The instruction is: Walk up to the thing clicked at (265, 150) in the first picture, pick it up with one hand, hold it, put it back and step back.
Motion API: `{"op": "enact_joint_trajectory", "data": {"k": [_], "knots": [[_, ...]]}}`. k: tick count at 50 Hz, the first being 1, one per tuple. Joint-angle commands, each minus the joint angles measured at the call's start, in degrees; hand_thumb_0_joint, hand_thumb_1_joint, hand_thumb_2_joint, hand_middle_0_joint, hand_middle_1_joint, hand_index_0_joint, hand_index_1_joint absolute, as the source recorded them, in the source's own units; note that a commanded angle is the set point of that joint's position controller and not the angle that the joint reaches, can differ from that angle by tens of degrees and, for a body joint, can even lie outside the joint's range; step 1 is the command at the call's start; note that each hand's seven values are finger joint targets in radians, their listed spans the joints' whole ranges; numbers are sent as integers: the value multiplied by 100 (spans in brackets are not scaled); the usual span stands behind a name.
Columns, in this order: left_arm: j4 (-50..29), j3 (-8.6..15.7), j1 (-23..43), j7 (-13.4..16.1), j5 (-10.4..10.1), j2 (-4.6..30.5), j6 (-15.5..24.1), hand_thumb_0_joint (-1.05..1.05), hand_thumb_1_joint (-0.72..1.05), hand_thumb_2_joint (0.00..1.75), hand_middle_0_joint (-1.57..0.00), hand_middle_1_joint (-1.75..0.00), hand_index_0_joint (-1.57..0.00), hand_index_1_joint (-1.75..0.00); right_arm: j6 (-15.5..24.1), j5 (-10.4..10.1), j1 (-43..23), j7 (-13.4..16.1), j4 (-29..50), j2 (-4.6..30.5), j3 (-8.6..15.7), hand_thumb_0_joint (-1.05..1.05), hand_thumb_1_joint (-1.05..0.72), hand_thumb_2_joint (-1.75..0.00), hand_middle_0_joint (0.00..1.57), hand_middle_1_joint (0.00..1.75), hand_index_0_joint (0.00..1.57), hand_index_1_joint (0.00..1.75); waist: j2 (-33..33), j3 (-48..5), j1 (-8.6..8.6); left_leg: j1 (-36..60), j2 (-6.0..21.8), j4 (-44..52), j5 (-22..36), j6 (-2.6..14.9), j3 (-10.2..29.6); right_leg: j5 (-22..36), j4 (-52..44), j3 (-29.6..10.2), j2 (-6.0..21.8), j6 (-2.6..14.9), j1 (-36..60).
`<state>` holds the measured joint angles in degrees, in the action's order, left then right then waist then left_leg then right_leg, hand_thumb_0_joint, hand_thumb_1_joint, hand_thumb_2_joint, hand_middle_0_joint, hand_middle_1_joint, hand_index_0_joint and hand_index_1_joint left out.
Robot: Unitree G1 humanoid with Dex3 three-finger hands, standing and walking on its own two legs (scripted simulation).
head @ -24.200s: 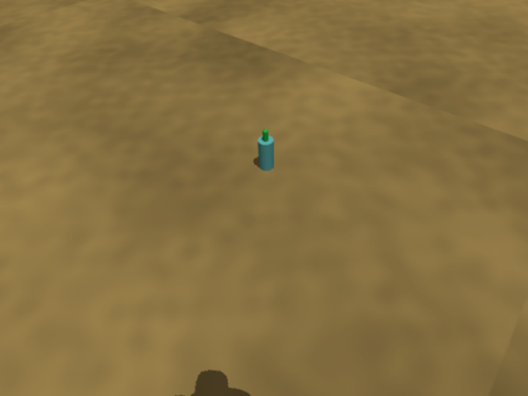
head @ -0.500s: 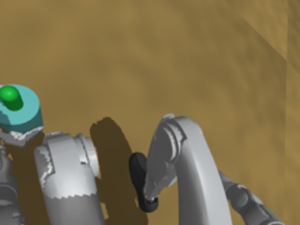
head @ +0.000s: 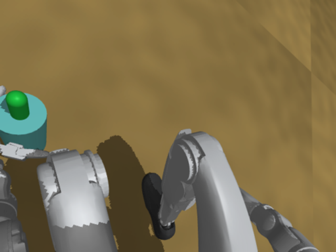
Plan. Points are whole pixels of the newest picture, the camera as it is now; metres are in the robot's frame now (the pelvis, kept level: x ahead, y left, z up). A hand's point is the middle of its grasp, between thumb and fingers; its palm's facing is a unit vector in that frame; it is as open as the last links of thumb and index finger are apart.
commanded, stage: withdraw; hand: left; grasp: from the side
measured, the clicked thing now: (22, 124) +0.40 +0.24 -0.16
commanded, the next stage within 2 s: rise in 0.32 s
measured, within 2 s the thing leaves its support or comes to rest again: rests again in 0.08 s
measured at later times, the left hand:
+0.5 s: hand out of the picture +0.39 +0.32 -0.08, palm faces +0.19 -0.98 -0.11, open 17.5 cm
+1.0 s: hand out of the picture +0.29 +0.31 +0.09, palm faces +0.21 -0.88 -0.42, open 17.6 cm
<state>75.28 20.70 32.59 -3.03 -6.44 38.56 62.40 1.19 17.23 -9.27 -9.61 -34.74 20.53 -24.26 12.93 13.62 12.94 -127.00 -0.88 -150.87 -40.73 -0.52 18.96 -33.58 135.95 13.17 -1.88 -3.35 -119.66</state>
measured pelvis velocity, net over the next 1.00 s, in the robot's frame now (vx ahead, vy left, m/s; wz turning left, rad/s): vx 0.03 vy -0.01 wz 0.18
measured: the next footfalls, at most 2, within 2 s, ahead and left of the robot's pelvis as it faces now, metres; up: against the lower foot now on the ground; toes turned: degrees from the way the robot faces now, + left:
none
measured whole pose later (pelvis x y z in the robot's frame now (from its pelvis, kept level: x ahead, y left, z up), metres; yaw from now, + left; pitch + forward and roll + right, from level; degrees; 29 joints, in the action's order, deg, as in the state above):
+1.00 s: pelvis +0.03 -0.01 +0.19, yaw +10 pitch +32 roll -5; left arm 25.2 13.0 6.7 0.9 2.6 25.4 4.1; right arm -7.6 -3.1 5.2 1.0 -30.5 14.2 -0.5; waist -0.3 -8.9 2.5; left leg -105.2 1.5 -111.9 -39.0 -0.1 4.1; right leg -35.9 107.6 2.5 0.5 -1.2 -104.0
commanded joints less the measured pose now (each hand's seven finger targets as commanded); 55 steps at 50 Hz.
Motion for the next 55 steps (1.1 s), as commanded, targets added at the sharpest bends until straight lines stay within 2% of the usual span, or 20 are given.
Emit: {"op": "enact_joint_trajectory", "data": {"k": [1,4,8,10,13,18,22,23,24,25,26,27,29,33,36,39,42,45,50,55], "knots": [[-859,-42,1341,-10,11,600,402,0,-55,8,-14,-4,-12,-5,-12,33,214,92,84,1985,663,0,-89,-90,20,30,20,30,-2852,-3164,579,2226,260,2107,439,-141,-442,712,-824,552,-253,429,1377],[-1186,153,1521,-36,-2,954,439,0,-58,5,-7,0,-5,0,-20,21,225,113,97,1963,667,0,-88,-90,20,30,20,30,-2893,-3231,469,2094,247,2065,267,-88,-520,576,-883,501,-259,426,1510],[-2115,556,1371,-139,-16,1396,351,0,-53,5,-6,0,-5,0,-51,10,376,172,90,1949,803,0,-89,-90,20,30,20,30,-3474,-3943,159,2631,266,2181,689,-142,-612,845,-802,382,-222,455,1735],[-2353,610,1060,-193,12,1341,134,0,-49,6,-7,0,-5,0,-96,-38,466,214,101,1934,942,0,-89,-90,20,30,20,30,-3748,-4163,52,2957,291,2324,901,-198,-629,964,-760,336,-191,472,1605],[-2656,449,1070,-397,16,1191,-252,0,-47,7,-7,0,-5,0,-184,-201,615,275,111,1893,1110,0,-89,-90,20,30,20,30,-3959,-4166,53,2983,296,2547,922,-217,-633,946,-744,272,-144,517,1279],[-2317,-109,907,-883,-152,521,-972,0,-53,4,-7,0,-6,0,-217,-517,882,328,119,1798,1381,0,-88,-90,20,30,20,30,-3194,-3653,147,2164,215,2615,247,-50,-706,514,-976,227,-100,499,893],[-2373,-82,920,-1231,-403,338,-1336,0,-47,8,-4,0,-2,-1,-191,-731,1009,337,155,1705,1519,0,-84,-90,20,30,20,30,-2614,-3776,1,1897,160,2558,211,47,-762,399,-1080,157,-89,477,970],[-1844,309,220,-893,581,1205,-1716,0,-55,7,-6,-1,-4,-3,-295,-900,1129,386,41,1341,1684,0,-92,-91,20,30,20,30,-2905,-4096,-601,2438,189,2999,280,-5,-920,177,-1336,-8,-54,507,942],[-2398,105,762,-846,501,904,-1851,0,-55,8,-7,-2,-4,-4,-360,-959,1236,402,133,1344,1762,0,-93,-92,20,30,20,30,-3093,-4352,-424,2578,224,3112,255,-24,-903,144,-1347,-45,-54,524,904],[-2856,83,1007,-816,540,879,-1935,0,-56,9,-6,-3,-4,-5,-412,-1027,1258,405,171,1350,1873,0,-92,-91,20,30,20,30,-3278,-4560,-471,2754,237,3285,73,-38,-885,48,-1355,-88,-28,531,777],[-3021,254,950,-764,647,1065,-2102,0,-57,9,-7,-3,-4,-6,-488,-1088,1356,407,204,1374,1994,0,-93,-92,20,30,20,30,-3543,-4791,-540,2965,248,3485,117,-53,-878,115,-1331,-117,-9,551,786],[-3508,429,893,-687,692,1362,-2300,0,-58,9,-8,-4,-5,-6,-515,-1173,1378,451,243,1291,2062,0,-95,-92,20,30,20,30,-3700,-5226,-773,3193,234,3544,276,-55,-990,185,-1404,-237,-3,563,953],[-3722,670,874,-543,831,1702,-2730,0,-60,9,-9,-5,-6,-7,-619,-1325,1570,527,245,1202,2214,0,-98,-93,20,30,20,30,-3754,-5368,-768,3124,217,3624,493,-14,-1112,301,-1462,-370,-4,592,951],[-4200,641,380,-305,909,1512,-3443,0,-54,6,-5,-6,-5,-6,-763,-1528,1728,696,398,931,2455,0,-89,-90,20,30,20,30,-3107,-5598,-806,3037,149,3771,688,110,-1379,359,-1997,-634,13,595,1449],[-4476,135,-182,-179,930,655,-3985,0,-55,6,-5,-5,-5,-5,-778,-1661,1752,788,559,800,2672,0,-89,-90,20,30,20,30,-2711,-5535,-771,3264,163,4228,353,147,-1371,97,-2466,-712,35,584,1514],[-4803,-164,-813,13,914,201,-4544,0,-61,2,-5,-4,-5,-4,-769,-1791,1851,861,701,745,2787,0,-89,-90,20,30,20,30,-2355,-5578,-820,3623,178,4644,232,163,-1322,-11,-2964,-733,49,553,1814],[-5384,-301,-1390,206,873,89,-5032,0,-61,2,-5,-5,-5,-5,-762,-1905,1888,947,869,655,2845,0,-89,-90,20,30,20,30,-1958,-5752,-903,3905,169,5005,284,214,-1416,-24,-3538,-842,63,511,2576],[-6098,-127,-1622,419,872,321,-5377,0,-60,3,-5,-5,-5,-5,-757,-1988,1937,1079,980,566,2863,0,-89,-90,20,30,20,30,-1963,-5799,-1035,4389,196,5443,466,212,-1466,79,-3959,-967,85,506,3185],[-6366,-113,-2195,728,838,116,-5812,0,-57,4,-5,-5,-5,-5,-630,-2025,1888,1298,1099,297,2817,0,-89,-90,20,30,20,30,-1843,-5338,-1076,4874,179,6109,732,228,-1640,263,-4792,-1144,100,469,4179],[-6443,-569,-2998,881,741,-608,-6148,0,-53,7,-5,-6,-5,-6,-403,-2022,1891,1468,1215,174,2787,0,-89,-90,20,30,20,30,-1884,-4955,-1063,5719,174,6827,1025,178,-1698,509,-5573,-1207,126,472,4861]]}}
